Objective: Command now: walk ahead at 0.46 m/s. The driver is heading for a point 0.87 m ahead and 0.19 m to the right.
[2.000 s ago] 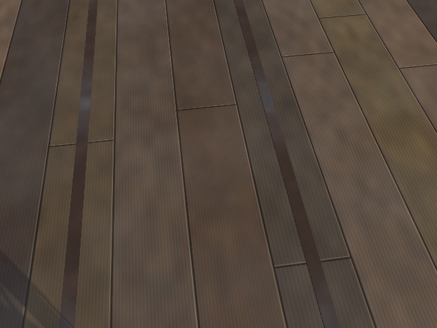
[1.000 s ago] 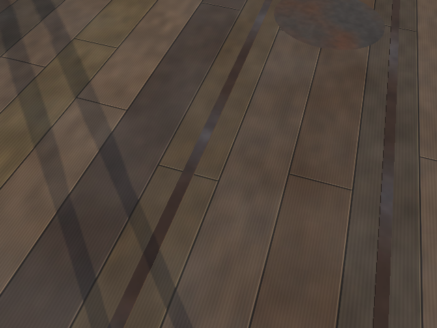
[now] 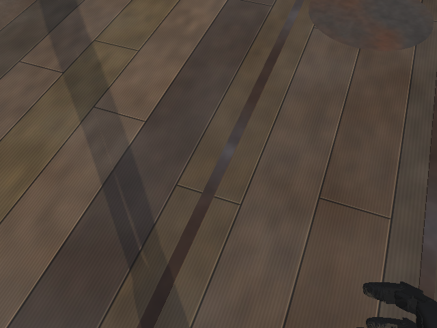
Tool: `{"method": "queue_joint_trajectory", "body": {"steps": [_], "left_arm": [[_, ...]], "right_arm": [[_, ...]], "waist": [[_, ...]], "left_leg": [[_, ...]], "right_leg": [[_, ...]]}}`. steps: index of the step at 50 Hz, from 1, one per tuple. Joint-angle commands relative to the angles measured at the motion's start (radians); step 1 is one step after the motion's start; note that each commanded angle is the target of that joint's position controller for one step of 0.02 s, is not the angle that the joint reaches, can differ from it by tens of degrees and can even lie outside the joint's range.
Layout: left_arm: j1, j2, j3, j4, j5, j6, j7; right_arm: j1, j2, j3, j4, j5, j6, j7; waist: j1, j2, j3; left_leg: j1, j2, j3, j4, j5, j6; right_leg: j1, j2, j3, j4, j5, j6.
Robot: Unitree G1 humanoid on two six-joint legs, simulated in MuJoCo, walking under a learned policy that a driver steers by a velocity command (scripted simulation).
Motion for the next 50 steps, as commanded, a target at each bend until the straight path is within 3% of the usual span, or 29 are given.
{"method": "queue_joint_trajectory", "body": {"steps": [1, 2, 3, 4, 5, 6, 7, 8, 9, 12, 16, 19, 23, 27, 29, 30, 31, 32, 33, 34, 35, 36, 37, 38, 41, 46, 50], "left_arm": [[-0.065, 0.193, 0.043, -0.056, 0.006, 0.002, 0.004], [-0.066, 0.181, 0.037, -0.065, 0.014, 0.01, 0.005], [-0.009, 0.101, 0.015, -0.091, 0.032, 0.01, 0.003], [0.091, -0.013, -0.017, -0.084, 0.01, -0.013, -0.005], [-0.014, 0.105, 0.013, -0.102, -0.02, -0.034, -0.012], [-0.117, 0.153, 0.026, -0.134, -0.035, -0.045, -0.014], [-0.159, 0.149, 0.027, -0.142, -0.024, -0.05, -0.006], [-0.162, 0.139, 0.034, -0.139, -0.009, -0.044, -0.001], [-0.136, 0.122, 0.035, -0.134, -0.005, -0.031, -0.001], [-0.162, 0.097, 0.036, -0.151, 0.003, -0.002, 0.002], [-0.325, 0.104, 0.039, -0.21, 0.019, -0.004, 0.001], [-0.434, 0.083, 0.028, -0.24, 0.015, -0.016, -0.012], [-0.55, 0.074, 0.014, -0.281, 0.002, -0.023, -0.036], [-0.586, 0.101, 0.013, -0.32, -0.007, -0.027, -0.066], [-0.469, 0.147, 0.034, -0.302, -0.006, -0.024, -0.07], [-0.315, 0.189, 0.06, -0.258, -0.004, -0.022, -0.067], [-0.139, 0.263, 0.086, -0.223, 0.0, -0.016, -0.057], [-0.082, 0.335, 0.102, -0.204, -0.005, -0.013, -0.062], [-0.058, 0.253, 0.078, -0.209, -0.006, -0.012, -0.059], [-0.129, 0.221, 0.07, -0.22, 0.004, -0.014, -0.054], [-0.207, 0.199, 0.064, -0.247, 0.011, -0.017, -0.05], [-0.265, 0.175, 0.057, -0.265, 0.017, -0.018, -0.049], [-0.297, 0.148, 0.047, -0.279, 0.023, -0.02, -0.047], [-0.306, 0.149, 0.048, -0.287, 0.021, -0.018, -0.046], [-0.263, 0.19, 0.06, -0.284, 0.007, -0.017, -0.027], [-0.189, 0.215, 0.071, -0.27, 0.0, -0.003, -0.005], [-0.141, 0.201, 0.07, -0.253, -0.009, 0.009, 0.0]], "right_arm": [[0.172, -0.159, -0.064, -0.003, 0.003, 0.0, -0.014], [0.327, -0.191, -0.083, 0.044, 0.006, 0.007, -0.022], [0.467, -0.269, -0.1, 0.076, -0.015, 0.013, -0.032], [0.487, -0.278, -0.089, 0.088, -0.023, 0.008, -0.016], [0.408, -0.189, -0.065, 0.084, -0.011, -0.001, -0.01], [0.321, -0.156, -0.055, 0.072, -0.007, -0.008, -0.01], [0.247, -0.147, -0.051, 0.061, -0.016, -0.016, -0.008], [0.207, -0.124, -0.045, 0.058, -0.029, -0.022, -0.004], [0.191, -0.104, -0.039, 0.063, -0.038, -0.026, -0.004], [0.222, -0.111, -0.038, 0.095, -0.027, -0.036, -0.009], [0.302, -0.153, -0.045, 0.127, -0.026, -0.03, -0.037], [0.356, -0.165, -0.043, 0.145, -0.017, -0.022, -0.048], [0.44, -0.176, -0.044, 0.183, -0.01, -0.005, -0.051], [0.457, -0.187, -0.054, 0.199, -0.014, 0.018, -0.055], [0.42, -0.206, -0.059, 0.187, -0.02, 0.028, -0.057], [0.411, -0.194, -0.054, 0.176, -0.025, 0.037, -0.061], [0.423, -0.174, -0.04, 0.142, -0.045, 0.036, -0.07], [0.531, -0.039, 0.002, 0.129, -0.055, 0.008, -0.05], [0.45, -0.123, -0.014, 0.123, -0.031, -0.031, -0.04], [0.349, -0.173, -0.027, 0.083, 0.006, -0.057, -0.032], [0.29, -0.172, -0.023, 0.067, 0.007, -0.07, -0.036], [0.27, -0.168, -0.029, 0.064, -0.012, -0.071, -0.042], [0.278, -0.17, -0.035, 0.064, -0.024, -0.061, -0.047], [0.286, -0.16, -0.037, 0.058, -0.032, -0.051, -0.048], [0.239, -0.128, -0.033, 0.03, -0.044, -0.028, -0.053], [0.047, -0.099, -0.019, -0.034, -0.034, -0.032, -0.044], [-0.01, -0.136, -0.029, -0.07, -0.019, -0.04, -0.035]], "waist": [[-0.196, -0.143, -0.074], [-0.266, -0.126, -0.161], [-0.262, 0.079, -0.296], [-0.198, 0.316, -0.434], [-0.204, 0.212, -0.274], [-0.182, 0.137, -0.127], [-0.147, 0.042, -0.079], [-0.112, 0.037, -0.052], [-0.08, 0.064, -0.058], [-0.062, 0.063, -0.019], [-0.099, 0.022, 0.028], [-0.138, 0.024, 0.036], [-0.18, 0.023, 0.055], [-0.17, 0.039, 0.04], [-0.096, 0.076, -0.048], [-0.023, 0.064, -0.142], [0.03, -0.027, -0.271], [-0.04, -0.28, -0.377], [0.013, -0.202, -0.393], [0.007, -0.167, -0.255], [-0.018, -0.062, -0.177], [-0.054, -0.01, -0.117], [-0.09, -0.026, -0.103], [-0.108, -0.044, -0.091], [-0.11, -0.051, -0.052], [-0.045, -0.081, -0.018], [-0.037, -0.093, -0.025]], "left_leg": [[0.38, -0.061, 0.031, -0.007, -0.013, 0.059], [0.6, -0.037, 0.007, 0.003, -0.03, 0.085], [0.906, 0.192, -0.313, -0.021, -0.18, 0.167], [1.005, 0.371, -0.801, -0.25, -0.447, 0.291], [0.877, 0.33, -0.791, -0.331, -0.537, 0.243], [0.715, 0.304, -0.628, -0.343, -0.466, 0.205], [0.57, 0.267, -0.512, -0.36, -0.334, 0.186], [0.47, 0.227, -0.415, -0.378, -0.224, 0.175], [0.415, 0.202, -0.357, -0.405, -0.188, 0.172], [0.337, 0.185, -0.269, -0.471, -0.153, 0.197], [0.39, 0.183, -0.216, -0.501, -0.084, 0.199], [0.415, 0.151, -0.142, -0.497, -0.034, 0.167], [0.539, 0.182, -0.112, -0.461, -0.013, 0.16], [0.707, 0.24, -0.074, -0.368, 0.149, 0.13], [0.726, 0.227, -0.026, -0.202, 0.508, 0.1], [0.678, 0.184, 0.023, -0.004, 0.624, 0.07], [0.449, 0.144, 0.064, 0.297, 0.393, 0.032], [0.002, -0.064, 0.031, 0.642, -0.324, -0.04], [-0.126, -0.062, -0.129, 0.75, -0.506, -0.031], [-0.218, -0.012, -0.142, 0.767, -0.429, -0.01], [-0.19, 0.033, -0.135, 0.712, -0.349, 0.0], [-0.137, 0.061, -0.131, 0.623, -0.303, -0.007], [-0.066, 0.083, -0.138, 0.564, -0.278, -0.012], [-0.034, 0.084, -0.135, 0.517, -0.27, -0.024], [-0.027, 0.073, -0.106, 0.354, -0.196, -0.072], [0.098, -0.001, -0.087, 0.007, 0.136, -0.095], [0.134, -0.015, -0.131, -0.089, 0.117, -0.083]], "right_leg": [[-0.171, -0.196, 0.019, 0.24, 0.945, -0.115], [-0.284, -0.157, -0.001, 0.45, 0.905, -0.088], [-0.567, -0.056, -0.034, 0.814, 0.506, -0.053], [-0.767, 0.091, 0.081, 1.087, -0.19, -0.034], [-0.867, 0.033, 0.131, 1.194, -0.165, -0.053], [-0.903, -0.02, 0.095, 1.183, -0.066, -0.074], [-0.851, -0.071, 0.081, 1.132, 0.031, -0.079], [-0.799, -0.104, 0.078, 1.084, 0.086, -0.078], [-0.743, -0.126, 0.085, 1.056, 0.116, -0.078], [-0.752, -0.144, 0.064, 0.962, 0.153, -0.054], [-0.889, -0.145, 0.054, 0.734, 0.36, -0.012], [-0.85, -0.107, 0.013, 0.541, 0.501, -0.008], [-0.858, -0.077, -0.008, 0.41, 0.509, -0.014], [-0.865, -0.047, -0.02, 0.362, 0.355, -0.073], [-0.678, 0.017, -0.067, 0.354, 0.286, -0.118], [-0.469, 0.057, -0.089, 0.334, 0.31, -0.148], [-0.151, -0.082, 0.117, 0.365, 0.344, -0.207], [0.201, -0.3, 0.648, 0.257, 0.107, -0.385], [0.238, -0.307, 0.785, 0.15, 0.076, -0.387], [0.138, -0.277, 0.66, 0.129, 0.071, -0.35], [-0.007, -0.236, 0.548, 0.115, 0.153, -0.325], [-0.146, -0.205, 0.468, 0.095, 0.257, -0.312], [-0.227, -0.172, 0.414, 0.072, 0.331, -0.3], [-0.277, -0.159, 0.395, 0.054, 0.363, -0.303], [-0.38, -0.137, 0.323, 0.022, 0.419, -0.309], [-0.489, -0.061, 0.252, 0.029, 0.311, -0.232], [-0.39, -0.094, 0.342, 0.111, 0.252, -0.209]]}}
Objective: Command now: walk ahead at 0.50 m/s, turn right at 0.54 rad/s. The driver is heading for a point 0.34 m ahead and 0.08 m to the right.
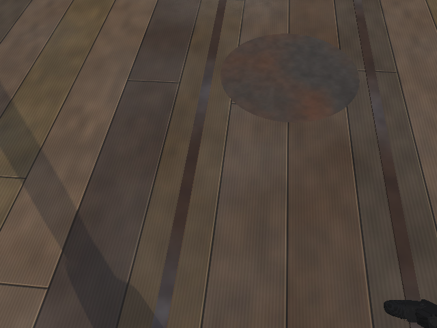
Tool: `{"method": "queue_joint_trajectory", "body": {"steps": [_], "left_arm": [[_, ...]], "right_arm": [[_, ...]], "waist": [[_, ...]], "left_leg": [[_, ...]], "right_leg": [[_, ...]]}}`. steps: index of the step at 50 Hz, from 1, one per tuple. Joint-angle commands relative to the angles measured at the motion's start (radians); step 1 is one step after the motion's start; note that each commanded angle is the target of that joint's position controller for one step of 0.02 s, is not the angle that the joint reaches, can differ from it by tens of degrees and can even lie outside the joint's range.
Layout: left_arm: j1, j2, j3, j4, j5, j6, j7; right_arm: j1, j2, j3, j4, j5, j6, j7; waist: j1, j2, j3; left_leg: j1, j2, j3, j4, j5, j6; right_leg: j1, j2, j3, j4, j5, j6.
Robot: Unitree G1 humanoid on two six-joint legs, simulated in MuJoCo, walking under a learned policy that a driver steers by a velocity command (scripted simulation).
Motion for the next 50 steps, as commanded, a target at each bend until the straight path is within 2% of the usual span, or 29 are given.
{"method": "queue_joint_trajectory", "body": {"steps": [1, 3, 4, 5, 6, 7, 8, 9, 11, 15, 18, 22, 24, 26, 27, 28, 29, 30, 31, 32, 34, 37, 39, 40, 41, 42, 43, 45, 50], "left_arm": [[0.011, 0.157, 0.039, -0.051, -0.003, 0.0, 0.012], [-0.002, 0.155, 0.041, -0.061, 0.002, 0.01, 0.016], [-0.01, 0.129, 0.031, -0.07, 0.005, 0.012, 0.014], [-0.019, 0.076, 0.011, -0.089, 0.015, 0.009, 0.008], [0.097, 0.014, -0.008, -0.112, -0.005, -0.001, 0.006], [0.125, 0.077, -0.005, -0.119, -0.017, -0.005, 0.009], [0.05, 0.157, 0.016, -0.114, -0.019, -0.001, 0.009], [-0.015, 0.164, 0.021, -0.124, -0.011, 0.006, 0.011], [-0.065, 0.131, 0.025, -0.145, 0.004, 0.013, 0.007], [-0.067, 0.054, 0.008, -0.176, 0.012, 0.027, 0.007], [-0.114, 0.028, -0.009, -0.193, 0.018, 0.023, -0.006], [-0.218, 0.048, -0.008, -0.225, 0.02, 0.02, -0.026], [-0.217, 0.074, 0.002, -0.231, 0.026, 0.018, -0.03], [-0.141, 0.122, 0.023, -0.203, 0.038, 0.019, -0.02], [-0.081, 0.197, 0.038, -0.206, 0.054, 0.022, -0.007], [-0.082, 0.186, 0.02, -0.22, 0.064, 0.037, 0.004], [-0.08, 0.108, -0.005, -0.21, 0.045, 0.043, -0.006], [-0.109, 0.089, -0.003, -0.193, 0.033, 0.045, -0.015], [-0.172, 0.092, -0.005, -0.193, 0.033, 0.044, -0.017], [-0.23, 0.095, -0.007, -0.195, 0.038, 0.042, -0.018], [-0.298, 0.125, 0.007, -0.191, 0.05, 0.048, -0.013], [-0.306, 0.081, -0.003, -0.168, 0.045, 0.05, -0.004], [-0.302, 0.059, -0.01, -0.146, 0.035, 0.052, -0.003], [-0.266, 0.037, -0.017, -0.123, 0.037, 0.051, -0.005], [-0.24, 0.035, -0.018, -0.109, 0.045, 0.051, -0.007], [-0.211, 0.03, -0.017, -0.105, 0.05, 0.049, -0.008], [-0.236, 0.027, -0.017, -0.101, 0.046, 0.05, -0.001], [-0.251, 0.054, -0.005, -0.085, 0.037, 0.053, 0.011], [-0.216, 0.046, -0.002, -0.028, 0.035, 0.048, 0.011]], "right_arm": [[-0.063, -0.107, -0.028, -0.083, 0.009, -0.022, 0.006], [-0.004, -0.13, -0.039, -0.072, 0.011, -0.032, 0.008], [0.083, -0.152, -0.052, -0.05, 0.005, -0.036, 0.003], [0.221, -0.196, -0.066, -0.034, -0.011, -0.04, -0.004], [0.347, -0.282, -0.091, -0.011, -0.02, -0.024, -0.01], [0.359, -0.228, -0.082, 0.001, 0.005, -0.013, -0.001], [0.306, -0.147, -0.062, -0.021, 0.009, -0.009, -0.001], [0.254, -0.118, -0.052, -0.031, 0.002, -0.003, -0.001], [0.19, -0.081, -0.037, -0.023, -0.015, 0.0, 0.0], [0.18, -0.116, -0.049, 0.014, -0.011, -0.009, 0.006], [0.164, -0.139, -0.053, 0.027, 0.004, 0.009, -0.004], [0.222, -0.164, -0.053, 0.067, 0.018, 0.029, -0.007], [0.214, -0.176, -0.055, 0.078, 0.031, 0.037, -0.008], [0.24, -0.149, -0.045, 0.094, 0.03, 0.039, -0.007], [0.266, -0.107, -0.026, 0.078, -0.002, 0.031, -0.005], [0.373, -0.034, 0.005, 0.09, -0.032, 0.03, 0.008], [0.419, -0.056, 0.007, 0.113, -0.009, 0.047, 0.015], [0.334, -0.105, -0.008, 0.098, 0.02, 0.067, 0.008], [0.261, -0.118, -0.015, 0.086, 0.021, 0.088, -0.006], [0.247, -0.119, -0.02, 0.09, 0.009, 0.107, -0.019], [0.292, -0.098, -0.017, 0.108, -0.001, 0.124, -0.034], [0.313, -0.059, -0.01, 0.134, -0.004, 0.121, -0.034], [0.307, -0.048, -0.007, 0.139, -0.018, 0.119, -0.028], [0.287, -0.063, -0.007, 0.128, -0.034, 0.119, -0.026], [0.26, -0.111, -0.013, 0.107, -0.033, 0.119, -0.03], [0.22, -0.157, -0.023, 0.105, -0.015, 0.121, -0.036], [0.2, -0.123, -0.02, 0.117, -0.017, 0.117, -0.033], [0.174, -0.074, -0.005, 0.121, -0.024, 0.096, -0.031], [0.231, -0.078, -0.004, 0.158, -0.007, 0.077, -0.032]], "waist": [[-0.035, -0.128, -0.015], [-0.072, -0.154, -0.031], [-0.115, -0.149, -0.079], [-0.179, -0.088, -0.201], [-0.158, 0.173, -0.346], [-0.152, 0.263, -0.339], [-0.168, 0.136, -0.2], [-0.16, 0.059, -0.113], [-0.119, 0.059, -0.015], [-0.076, 0.061, -0.03], [-0.084, 0.062, -0.075], [-0.118, 0.065, -0.087], [-0.097, 0.061, -0.087], [-0.058, 0.01, -0.128], [-0.052, -0.095, -0.225], [-0.095, -0.278, -0.323], [-0.085, -0.228, -0.409], [-0.068, -0.172, -0.314], [-0.073, -0.135, -0.209], [-0.092, -0.142, -0.153], [-0.137, -0.18, -0.123], [-0.138, -0.171, -0.149], [-0.146, -0.154, -0.138], [-0.137, -0.126, -0.109], [-0.105, -0.063, -0.053], [-0.062, 0.037, -0.012], [-0.073, 0.096, 0.009], [-0.075, 0.085, 0.021], [-0.1, -0.001, -0.03]], "left_leg": [[0.152, -0.034, 0.01, -0.054, -0.024, 0.011], [0.231, -0.036, 0.024, -0.083, -0.11, 0.04], [0.363, -0.025, 0.033, -0.117, -0.122, 0.068], [0.599, 0.101, -0.069, -0.085, -0.159, 0.126], [0.96, 0.328, -0.446, -0.121, -0.313, 0.276], [0.977, 0.401, -0.675, -0.199, -0.518, 0.308], [0.854, 0.356, -0.551, -0.223, -0.566, 0.264], [0.728, 0.31, -0.4, -0.235, -0.464, 0.227], [0.54, 0.235, -0.22, -0.282, -0.211, 0.211], [0.455, 0.203, -0.01, -0.279, 0.376, 0.254], [0.438, 0.166, 0.102, -0.283, 0.43, 0.242], [0.494, 0.176, 0.109, -0.239, 0.357, 0.218], [0.518, 0.189, 0.091, -0.171, 0.317, 0.197], [0.482, 0.124, 0.115, -0.019, 0.25, 0.139], [0.37, 0.062, 0.167, 0.153, 0.023, 0.081], [0.145, -0.027, 0.154, 0.411, -0.704, 0.018], [0.124, 0.003, 0.059, 0.485, -0.828, -0.004], [0.093, 0.024, 0.059, 0.508, -0.765, -0.014], [0.078, 0.038, 0.065, 0.485, -0.707, -0.019], [0.112, 0.05, 0.058, 0.441, -0.665, -0.029], [0.252, 0.029, 0.088, 0.332, -0.572, -0.045], [0.375, 0.01, 0.117, 0.165, -0.383, -0.031], [0.467, -0.003, 0.132, 0.013, -0.237, -0.003], [0.486, 0.025, 0.096, -0.044, -0.186, 0.021], [0.44, 0.087, 0.034, -0.101, -0.235, 0.054], [0.348, 0.108, 0.025, -0.116, -0.379, 0.091], [0.207, 0.087, 0.014, -0.17, -0.585, 0.094], [0.174, 0.062, 0.034, -0.191, -0.542, 0.055], [0.311, 0.036, 0.07, -0.115, -0.314, 0.045]], "right_leg": [[-0.065, -0.245, 0.224, -0.026, 0.126, -0.112], [-0.033, -0.248, 0.262, 0.049, 0.171, -0.099], [-0.05, -0.206, 0.245, 0.135, 0.209, -0.075], [-0.147, -0.15, 0.179, 0.365, 0.154, -0.044], [-0.479, -0.005, 0.024, 0.69, -0.164, 0.034], [-0.656, -0.061, 0.008, 0.869, -0.357, 0.044], [-0.704, -0.112, 0.021, 0.937, -0.274, 0.05], [-0.685, -0.148, -0.016, 0.935, -0.197, 0.057], [-0.616, -0.195, -0.028, 0.854, -0.107, 0.064], [-0.528, -0.18, -0.08, 0.691, -0.074, 0.097], [-0.417, -0.171, -0.125, 0.47, 0.121, 0.097], [-0.333, -0.142, -0.142, 0.289, 0.215, 0.073], [-0.288, -0.132, -0.142, 0.208, 0.201, 0.043], [-0.096, -0.119, -0.149, 0.073, 0.389, -0.005], [0.102, -0.277, -0.003, 0.14, 0.83, -0.065], [0.324, -0.493, 0.218, 0.2, 1.167, -0.229], [0.29, -0.538, 0.28, 0.162, 0.931, -0.302], [0.185, -0.466, 0.257, 0.079, 0.603, -0.263], [0.078, -0.412, 0.206, 0.037, 0.452, -0.208], [-0.026, -0.387, 0.162, 0.009, 0.383, -0.178], [-0.187, -0.321, 0.068, -0.026, 0.304, -0.146], [-0.222, -0.289, 0.012, -0.017, 0.206, -0.127], [-0.264, -0.258, -0.009, -0.008, -0.011, -0.08], [-0.292, -0.227, -0.019, -0.005, -0.141, -0.027], [-0.302, -0.183, -0.046, 0.03, -0.23, 0.019], [-0.271, -0.133, -0.089, 0.051, -0.163, 0.052], [-0.155, -0.115, -0.128, 0.091, -0.07, 0.069], [-0.087, -0.131, -0.118, 0.126, 0.025, 0.057], [-0.097, -0.143, -0.109, 0.129, 0.174, 0.044]]}}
